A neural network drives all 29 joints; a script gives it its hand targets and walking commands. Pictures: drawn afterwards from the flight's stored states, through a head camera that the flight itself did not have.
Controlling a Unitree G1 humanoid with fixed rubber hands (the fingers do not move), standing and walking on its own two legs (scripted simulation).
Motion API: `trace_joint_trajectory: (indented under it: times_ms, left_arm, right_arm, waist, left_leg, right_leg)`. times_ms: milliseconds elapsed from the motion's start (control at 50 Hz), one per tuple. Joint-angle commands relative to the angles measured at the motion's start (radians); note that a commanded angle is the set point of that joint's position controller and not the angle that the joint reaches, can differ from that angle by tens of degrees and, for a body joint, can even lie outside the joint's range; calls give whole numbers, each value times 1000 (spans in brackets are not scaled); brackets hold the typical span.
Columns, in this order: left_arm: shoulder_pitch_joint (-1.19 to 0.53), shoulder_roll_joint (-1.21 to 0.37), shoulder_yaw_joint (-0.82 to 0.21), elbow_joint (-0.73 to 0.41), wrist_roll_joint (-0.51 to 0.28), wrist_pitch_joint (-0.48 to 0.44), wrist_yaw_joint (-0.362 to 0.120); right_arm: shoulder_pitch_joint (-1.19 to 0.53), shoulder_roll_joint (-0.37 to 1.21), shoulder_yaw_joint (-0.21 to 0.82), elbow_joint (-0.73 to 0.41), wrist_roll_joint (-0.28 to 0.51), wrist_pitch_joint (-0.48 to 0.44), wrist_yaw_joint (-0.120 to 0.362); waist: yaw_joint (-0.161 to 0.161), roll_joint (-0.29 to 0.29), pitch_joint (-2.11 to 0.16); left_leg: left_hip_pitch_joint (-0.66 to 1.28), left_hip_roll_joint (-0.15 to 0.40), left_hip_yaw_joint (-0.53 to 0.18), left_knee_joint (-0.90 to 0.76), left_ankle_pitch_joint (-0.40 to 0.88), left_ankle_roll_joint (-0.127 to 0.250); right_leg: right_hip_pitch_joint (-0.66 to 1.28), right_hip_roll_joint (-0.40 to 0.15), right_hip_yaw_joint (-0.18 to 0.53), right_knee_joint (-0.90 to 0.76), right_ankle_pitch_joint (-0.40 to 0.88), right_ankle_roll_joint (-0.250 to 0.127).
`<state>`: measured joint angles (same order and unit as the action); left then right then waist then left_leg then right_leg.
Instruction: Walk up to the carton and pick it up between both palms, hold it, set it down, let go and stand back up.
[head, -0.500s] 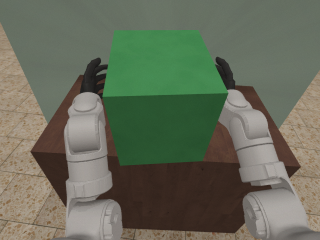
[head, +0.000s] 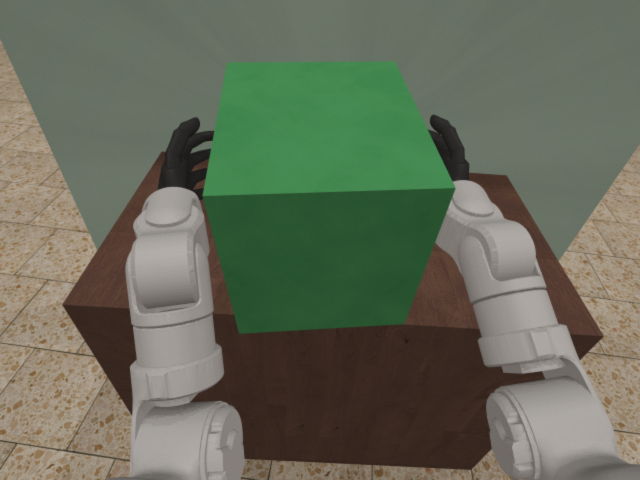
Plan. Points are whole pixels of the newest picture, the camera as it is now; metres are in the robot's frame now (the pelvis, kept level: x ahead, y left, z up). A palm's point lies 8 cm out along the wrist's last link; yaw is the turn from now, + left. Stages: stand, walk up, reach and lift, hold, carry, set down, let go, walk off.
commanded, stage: hold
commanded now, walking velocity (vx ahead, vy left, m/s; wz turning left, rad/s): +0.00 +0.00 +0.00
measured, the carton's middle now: (317, 196) +0.38 +0.02 +0.20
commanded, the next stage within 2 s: none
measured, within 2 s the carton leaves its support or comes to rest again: neither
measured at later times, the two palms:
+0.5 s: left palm (192, 188) +0.36 +0.16 +0.22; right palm (450, 188) +0.37 -0.14 +0.23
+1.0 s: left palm (186, 193) +0.35 +0.16 +0.22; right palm (448, 187) +0.36 -0.13 +0.23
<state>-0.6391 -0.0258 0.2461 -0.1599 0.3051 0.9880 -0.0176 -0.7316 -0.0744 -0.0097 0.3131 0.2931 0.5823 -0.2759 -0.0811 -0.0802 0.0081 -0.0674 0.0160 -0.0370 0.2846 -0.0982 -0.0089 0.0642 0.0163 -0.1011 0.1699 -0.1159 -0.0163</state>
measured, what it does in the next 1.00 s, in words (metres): stands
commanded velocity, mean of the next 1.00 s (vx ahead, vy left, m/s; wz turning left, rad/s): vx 0.00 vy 0.00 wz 0.00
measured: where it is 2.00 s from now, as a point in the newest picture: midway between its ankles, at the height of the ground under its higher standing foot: outside the picture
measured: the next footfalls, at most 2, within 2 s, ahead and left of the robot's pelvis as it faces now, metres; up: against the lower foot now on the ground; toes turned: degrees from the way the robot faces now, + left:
none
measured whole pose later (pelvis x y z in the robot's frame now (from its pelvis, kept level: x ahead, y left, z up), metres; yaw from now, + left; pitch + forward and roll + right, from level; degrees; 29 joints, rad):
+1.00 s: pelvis +0.00 +0.00 +0.00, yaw +0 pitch -5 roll -1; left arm -0.66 0.00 0.23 -0.13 0.29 0.98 -0.03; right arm -0.76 -0.07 -0.04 0.31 0.29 0.60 -0.29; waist -0.09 -0.07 0.01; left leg -0.11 0.01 -0.04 0.29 -0.09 0.00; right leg 0.01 0.01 -0.10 0.19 -0.11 -0.01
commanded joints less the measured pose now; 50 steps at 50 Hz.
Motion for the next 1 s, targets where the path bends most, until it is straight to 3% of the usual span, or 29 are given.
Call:
trace_joint_trajectory:
  times_ms: [0,240,260,280,320,360,440,500,640,740,860,980]
  left_arm:
    - [-697,-421,-457,-178,-196,-92,-132]
    - [-710,-422,-453,-167,-196,-99,-122]
    - [-765,-354,-446,-41,-182,-90,-139]
    - [-752,-383,-425,-45,-182,-96,-148]
    - [-759,-383,-420,-45,-180,-98,-152]
    - [-774,-407,-431,-84,-199,-108,-146]
    - [-779,-444,-453,-171,-215,-130,-149]
    - [-753,-433,-457,-195,-200,-127,-155]
    - [-686,-381,-410,-118,-161,-82,-156]
    - [-707,-393,-403,-79,-168,-77,-155]
    - [-786,-431,-481,-180,-214,-108,-145]
    - [-783,-416,-477,-184,-213,-115,-134]
  right_arm:
    - [-744,368,247,-322,67,-69,40]
    - [-755,366,237,-310,55,-75,50]
    - [-780,357,191,-241,18,-65,40]
    - [-792,368,186,-245,23,-67,39]
    - [-797,366,177,-242,20,-68,42]
    - [-816,384,194,-281,34,-68,39]
    - [-835,432,274,-396,73,-66,20]
    - [-801,424,307,-413,88,-57,12]
    - [-724,346,256,-295,75,-44,21]
    - [-762,333,200,-265,60,-53,30]
    - [-817,376,223,-355,69,-63,21]
    - [-791,381,246,-348,57,-53,27]
  waist:
    - [-18,125,-482]
    - [-17,123,-484]
    - [-53,107,-385]
    - [-35,100,-389]
    - [-37,107,-402]
    - [-33,121,-486]
    - [-13,141,-692]
    - [-4,143,-706]
    - [-7,86,-446]
    - [-24,97,-384]
    - [-48,159,-568]
    - [-30,155,-601]
  left_leg:
    - [255,-55,51,17,257,-35]
    - [245,-54,53,13,227,-34]
    - [168,-61,60,7,145,-18]
    - [149,-56,58,-9,106,-10]
    - [146,-55,59,-14,89,-5]
    - [176,-58,58,2,138,-8]
    - [290,-65,45,55,372,-21]
    - [327,-66,36,67,459,-28]
    - [245,-54,50,14,299,-30]
    - [188,-48,55,-10,188,-28]
    - [277,-54,49,33,286,-42]
    - [285,-56,51,37,297,-39]
  right_leg:
    - [-13,44,-22,-12,140,53]
    - [-17,45,-23,-11,111,53]
    - [-47,19,-10,-13,71,57]
    - [-30,20,-10,-8,48,55]
    - [-25,20,-8,-7,42,53]
    - [-24,29,-11,3,68,55]
    - [20,46,-15,30,264,65]
    - [28,46,-15,31,333,68]
    - [-10,38,-14,-6,164,54]
    - [-17,36,-11,-13,72,42]
    - [-41,46,-16,3,136,47]
    - [-46,48,-21,8,137,52]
